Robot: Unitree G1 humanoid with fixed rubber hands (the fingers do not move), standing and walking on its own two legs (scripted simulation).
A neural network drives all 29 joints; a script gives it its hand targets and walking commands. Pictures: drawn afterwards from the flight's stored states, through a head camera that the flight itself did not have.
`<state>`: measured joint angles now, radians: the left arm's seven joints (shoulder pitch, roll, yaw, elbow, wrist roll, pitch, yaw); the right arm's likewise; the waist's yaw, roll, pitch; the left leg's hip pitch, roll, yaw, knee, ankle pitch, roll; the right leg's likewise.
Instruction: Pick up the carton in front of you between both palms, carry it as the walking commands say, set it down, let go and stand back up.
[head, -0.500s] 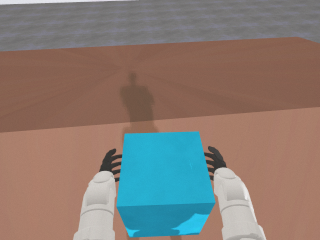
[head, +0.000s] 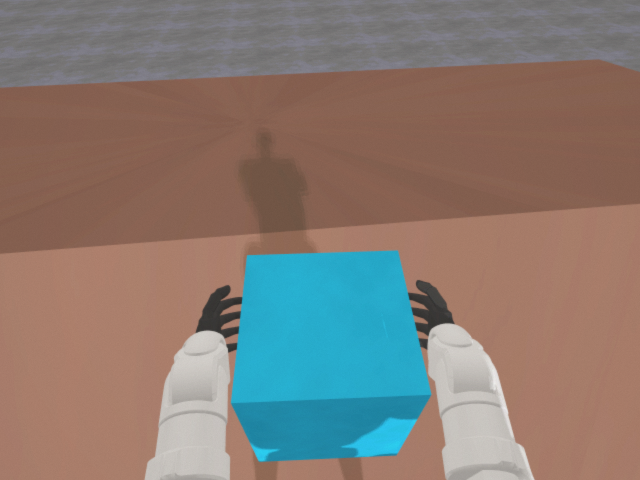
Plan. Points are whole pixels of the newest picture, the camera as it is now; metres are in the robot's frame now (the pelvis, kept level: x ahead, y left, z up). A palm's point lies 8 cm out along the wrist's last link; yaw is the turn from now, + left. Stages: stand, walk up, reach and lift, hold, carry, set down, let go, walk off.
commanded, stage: reach and lift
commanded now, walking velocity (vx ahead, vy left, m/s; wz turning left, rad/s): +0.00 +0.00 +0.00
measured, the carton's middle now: (325, 360) +0.30 +0.00 -0.04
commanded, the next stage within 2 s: hold in 0.40 s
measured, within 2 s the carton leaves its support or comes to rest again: neither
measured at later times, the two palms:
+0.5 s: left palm (208, 336) +0.29 +0.15 +0.05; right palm (443, 329) +0.29 -0.15 +0.05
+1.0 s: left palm (207, 337) +0.29 +0.15 +0.05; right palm (446, 330) +0.29 -0.15 +0.05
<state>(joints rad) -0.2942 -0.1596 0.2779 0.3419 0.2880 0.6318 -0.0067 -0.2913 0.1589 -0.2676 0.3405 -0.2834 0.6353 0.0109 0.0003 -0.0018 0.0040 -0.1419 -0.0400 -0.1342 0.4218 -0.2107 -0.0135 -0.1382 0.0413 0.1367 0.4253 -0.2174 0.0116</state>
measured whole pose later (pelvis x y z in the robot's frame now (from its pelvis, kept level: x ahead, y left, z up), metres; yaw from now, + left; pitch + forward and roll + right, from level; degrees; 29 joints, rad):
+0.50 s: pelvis +0.01 +0.00 +0.00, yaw +0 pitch -6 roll +0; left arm -0.23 -0.15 0.21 0.22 0.25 0.72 0.00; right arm -0.23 0.14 -0.20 0.22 -0.25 0.72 0.00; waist 0.00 0.00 0.00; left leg -0.07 -0.03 -0.13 0.36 -0.20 -0.01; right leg -0.06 0.04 0.14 0.36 -0.20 0.01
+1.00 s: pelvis +0.00 +0.00 +0.00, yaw +0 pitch -7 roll +0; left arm -0.29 -0.16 0.25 0.25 0.28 0.75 -0.01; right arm -0.29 0.16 -0.25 0.24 -0.27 0.75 0.01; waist 0.00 0.00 0.02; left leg -0.06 -0.04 -0.13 0.38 -0.19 -0.01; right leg -0.06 0.04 0.13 0.38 -0.20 0.01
